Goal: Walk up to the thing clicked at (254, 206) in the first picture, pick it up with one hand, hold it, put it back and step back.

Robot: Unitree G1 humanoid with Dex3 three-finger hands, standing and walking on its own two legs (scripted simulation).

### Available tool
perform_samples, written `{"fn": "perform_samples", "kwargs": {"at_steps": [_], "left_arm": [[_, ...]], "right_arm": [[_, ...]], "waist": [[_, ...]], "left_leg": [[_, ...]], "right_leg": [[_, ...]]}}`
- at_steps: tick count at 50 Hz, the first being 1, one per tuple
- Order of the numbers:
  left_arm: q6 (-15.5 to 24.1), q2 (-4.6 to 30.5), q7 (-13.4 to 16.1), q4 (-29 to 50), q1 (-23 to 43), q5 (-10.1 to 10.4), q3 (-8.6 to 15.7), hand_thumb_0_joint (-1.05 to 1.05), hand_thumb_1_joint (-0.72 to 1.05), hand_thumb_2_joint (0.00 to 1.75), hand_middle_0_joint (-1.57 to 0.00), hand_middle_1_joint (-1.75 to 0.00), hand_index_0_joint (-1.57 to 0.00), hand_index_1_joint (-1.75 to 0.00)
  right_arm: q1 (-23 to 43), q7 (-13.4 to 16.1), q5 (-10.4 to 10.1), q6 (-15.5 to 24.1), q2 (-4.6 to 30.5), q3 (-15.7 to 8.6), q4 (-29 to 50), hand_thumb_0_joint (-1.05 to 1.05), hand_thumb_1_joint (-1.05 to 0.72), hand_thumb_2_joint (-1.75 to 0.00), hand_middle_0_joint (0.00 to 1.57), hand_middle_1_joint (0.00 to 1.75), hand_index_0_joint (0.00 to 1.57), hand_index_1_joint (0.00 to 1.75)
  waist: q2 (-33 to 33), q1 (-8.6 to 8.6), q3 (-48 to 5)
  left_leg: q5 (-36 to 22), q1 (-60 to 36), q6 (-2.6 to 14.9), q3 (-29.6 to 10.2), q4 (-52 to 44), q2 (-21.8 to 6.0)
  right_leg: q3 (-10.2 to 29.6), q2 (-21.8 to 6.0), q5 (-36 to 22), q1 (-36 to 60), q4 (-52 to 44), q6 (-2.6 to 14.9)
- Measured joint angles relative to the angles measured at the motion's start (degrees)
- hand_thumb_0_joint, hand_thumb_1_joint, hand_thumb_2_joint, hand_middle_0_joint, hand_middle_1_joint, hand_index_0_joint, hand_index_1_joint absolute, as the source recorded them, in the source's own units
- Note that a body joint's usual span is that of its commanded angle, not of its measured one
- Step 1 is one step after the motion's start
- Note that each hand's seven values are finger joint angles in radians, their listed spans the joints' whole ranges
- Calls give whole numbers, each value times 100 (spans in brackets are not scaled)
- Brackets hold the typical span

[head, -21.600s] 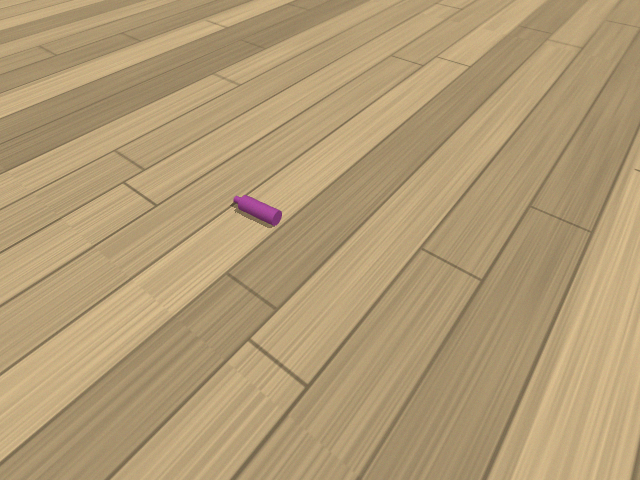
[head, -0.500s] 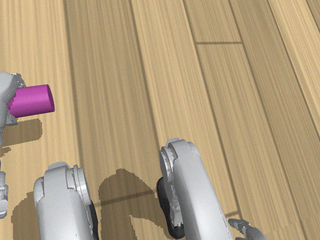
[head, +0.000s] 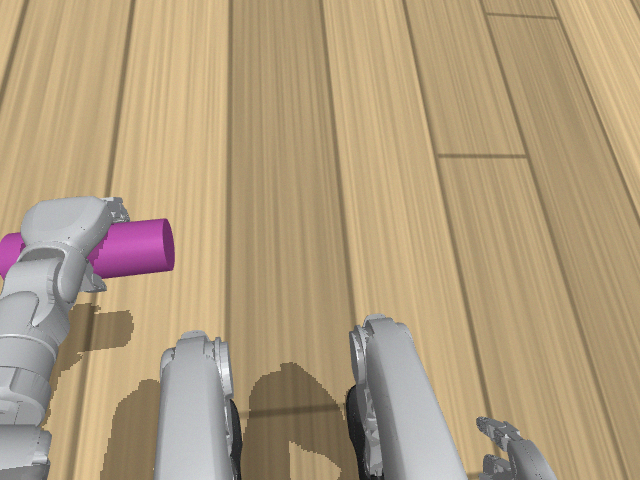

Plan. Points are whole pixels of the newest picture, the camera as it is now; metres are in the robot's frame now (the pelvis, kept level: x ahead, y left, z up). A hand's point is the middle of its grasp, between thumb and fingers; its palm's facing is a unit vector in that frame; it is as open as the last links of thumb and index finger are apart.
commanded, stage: lift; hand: left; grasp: from above
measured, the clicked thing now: (76, 254) +0.43 +0.29 -0.13
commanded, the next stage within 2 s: hold in 1.02 s
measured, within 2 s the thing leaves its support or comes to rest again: neither
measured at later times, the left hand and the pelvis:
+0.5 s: hand out of the picture +0.36 +0.26 +0.10, palm faces -0.46 -0.08 -0.88, open 10.1 cm; pelvis +0.03 +0.01 +0.18, yaw +3 degrees
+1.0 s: hand out of the picture +0.37 +0.24 +0.19, palm faces -0.46 -0.08 -0.88, open 10.1 cm; pelvis +0.06 +0.00 +0.28, yaw +3 degrees
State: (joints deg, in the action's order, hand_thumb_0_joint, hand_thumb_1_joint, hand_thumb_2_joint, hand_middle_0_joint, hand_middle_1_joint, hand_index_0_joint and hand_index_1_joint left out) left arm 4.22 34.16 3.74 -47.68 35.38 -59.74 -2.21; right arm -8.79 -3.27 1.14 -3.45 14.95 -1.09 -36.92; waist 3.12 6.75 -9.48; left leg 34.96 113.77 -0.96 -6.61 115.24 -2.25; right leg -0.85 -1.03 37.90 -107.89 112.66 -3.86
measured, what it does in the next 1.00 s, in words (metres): rises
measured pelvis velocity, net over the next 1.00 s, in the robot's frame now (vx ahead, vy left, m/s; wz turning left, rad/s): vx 0.06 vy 0.00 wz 0.05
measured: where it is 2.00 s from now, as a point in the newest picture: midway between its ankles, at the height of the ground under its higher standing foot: (300, 469)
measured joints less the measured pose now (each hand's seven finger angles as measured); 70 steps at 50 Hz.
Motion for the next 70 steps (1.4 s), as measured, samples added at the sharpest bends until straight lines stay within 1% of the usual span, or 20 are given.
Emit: {"fn": "perform_samples", "kwargs": {"at_steps": [10, 16, 19, 26, 29, 33, 37, 42, 50, 55, 61, 64, 70], "left_arm": [[-248, -282, -75, 692, -735, 197, -238, 0, 0, 52, -64, -65, -66, -62], [-377, -473, -73, 921, -1212, 296, -391, 0, 0, 52, -65, -64, -66, -61], [-403, -557, -42, 900, -1379, 313, -476, 0, 0, 52, -65, -63, -67, -60], [-382, -743, 52, 567, -1558, 263, -668, 0, -1, 52, -66, -62, -67, -59], [-366, -841, 146, 401, -1590, 214, -733, 0, -1, 52, -66, -61, -67, -59], [-383, -974, 292, 179, -1591, 155, -806, 0, 0, 52, -66, -60, -68, -58], [-399, -1084, 402, 35, -1586, 142, -821, 0, -1, 53, -67, -59, -68, -57], [-433, -1156, 474, -67, -1588, 133, -841, 0, -1, 53, -67, -58, -69, -56], [-442, -1222, 442, -50, -1692, 161, -859, 0, -1, 53, -68, -56, -69, -54], [-433, -1242, 409, -13, -1755, 163, -910, 0, -1, 53, -69, -55, -70, -53], [-408, -1243, 345, 35, -1800, 136, -941, 0, -1, 53, -68, -55, -70, -53], [-394, -1227, 267, 74, -1815, 104, -948, 0, 0, 52, -68, -56, -69, -54], [-408, -1220, 122, 182, -1852, 119, -965, 0, 0, 52, -67, -57, -69, -54]], "right_arm": [[122, 283, -133, -84, -52, -58, -51, 0, -91, -89, 20, 30, 20, 30], [69, 436, -220, -99, -99, -44, -145, 0, -90, -89, 20, 30, 20, 30], [16, 501, -251, -63, -124, -31, -205, 0, -90, -89, 20, 30, 20, 30], [-173, 593, -270, 83, -153, -36, -348, 0, -90, -89, 20, 30, 20, 30], [-253, 600, -264, 143, -140, -50, -410, 0, -91, -89, 20, 30, 20, 30], [-340, 597, -249, 193, -119, -60, -484, 0, -91, -89, 20, 30, 20, 30], [-418, 586, -249, 204, -113, -74, -519, 0, -91, -90, 20, 30, 20, 30], [-487, 559, -258, 177, -104, -101, -518, 0, -91, -90, 20, 30, 20, 30], [-517, 542, -270, 103, -90, -167, -495, 0, -91, -89, 20, 30, 20, 30], [-506, 539, -290, 66, -82, -182, -482, 0, -91, -89, 20, 30, 20, 30], [-457, 539, -307, 24, -82, -203, -487, 0, -91, -89, 20, 30, 20, 30], [-431, 534, -321, 0, -83, -219, -471, 0, -91, -89, 20, 30, 20, 30], [-410, 526, -334, -49, -72, -243, -435, 0, -90, -89, 20, 30, 20, 30]], "waist": [[-4, -149, -31], [4, -216, -16], [-1, -244, 22], [-42, -302, 98], [-52, -322, 140], [-63, -327, 217], [-85, -323, 295], [-109, -326, 381], [-121, -357, 493], [-126, -400, 546], [-142, -443, 568], [-152, -465, 582], [-150, -505, 602]], "left_leg": [[-139, -1557, 24, 164, -1282, -55], [-275, -2719, 44, 293, -2212, -96], [-368, -3316, 51, 357, -2698, -109], [-588, -4539, 53, 472, -3732, -125], [-681, -4994, 48, 509, -4129, -129], [-815, -5564, 41, 551, -4647, -123], [-965, -6092, 34, 597, -5158, -114], [-1142, -6656, 27, 657, -5734, -101], [-1359, -7400, 22, 740, -6466, -78], [-1464, -7795, 24, 782, -6841, -61], [-1549, -8176, 23, 816, -7183, -44], [-1585, -8341, 23, 842, -7329, -37], [-1648, -8634, 24, 872, -7574, -29]], "right_leg": [[13, -41, -203, 1483, -1273, 23], [47, -46, -393, 2591, -2206, 37], [65, -51, -508, 3162, -2693, 38], [91, -60, -770, 4340, -3729, 56], [97, -63, -876, 4781, -4128, 62], [100, -75, -1018, 5334, -4638, 64], [109, -87, -1166, 5838, -5128, 69], [130, -102, -1338, 6367, -5669, 82], [166, -125, -1555, 7067, -6364, 86], [184, -142, -1659, 7440, -6720, 84], [197, -158, -1745, 7805, -7047, 81], [214, -164, -1781, 7953, -7179, 81], [231, -171, -1847, 8231, -7413, 80]]}}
